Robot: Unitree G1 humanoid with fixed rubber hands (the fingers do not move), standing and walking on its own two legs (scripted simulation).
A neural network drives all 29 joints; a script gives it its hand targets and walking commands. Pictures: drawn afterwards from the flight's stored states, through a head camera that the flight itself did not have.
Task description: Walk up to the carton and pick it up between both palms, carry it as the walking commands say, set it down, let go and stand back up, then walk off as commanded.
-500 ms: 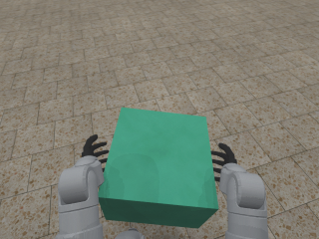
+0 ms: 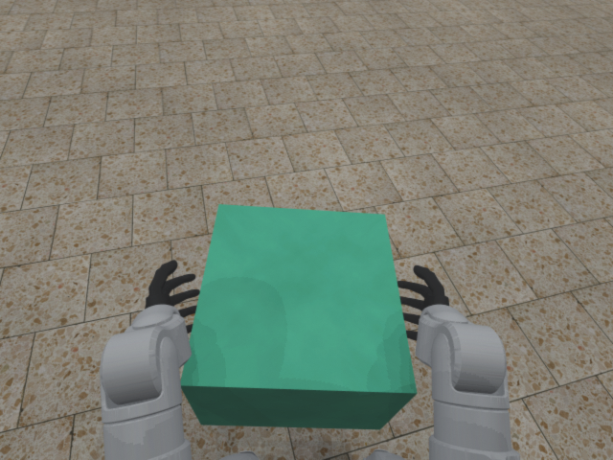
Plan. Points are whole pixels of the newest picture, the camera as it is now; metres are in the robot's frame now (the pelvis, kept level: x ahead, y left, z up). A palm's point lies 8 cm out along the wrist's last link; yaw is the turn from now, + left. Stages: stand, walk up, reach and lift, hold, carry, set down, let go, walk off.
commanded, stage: carry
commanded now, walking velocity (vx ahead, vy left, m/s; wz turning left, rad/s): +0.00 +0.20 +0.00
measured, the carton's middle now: (297, 314) +0.32 +0.02 -0.02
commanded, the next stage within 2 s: none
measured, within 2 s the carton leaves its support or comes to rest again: neither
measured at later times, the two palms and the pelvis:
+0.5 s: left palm (113, 339) +0.22 +0.22 +0.09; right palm (423, 407) +0.17 -0.10 +0.08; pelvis -0.07 +0.09 +0.01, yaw -2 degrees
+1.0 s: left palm out of the picture +0.13 +0.36 +0.07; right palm (284, 452) +0.13 +0.03 +0.05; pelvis -0.15 +0.18 +0.00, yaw -2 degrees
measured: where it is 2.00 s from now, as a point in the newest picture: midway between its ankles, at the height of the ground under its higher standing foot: outside the picture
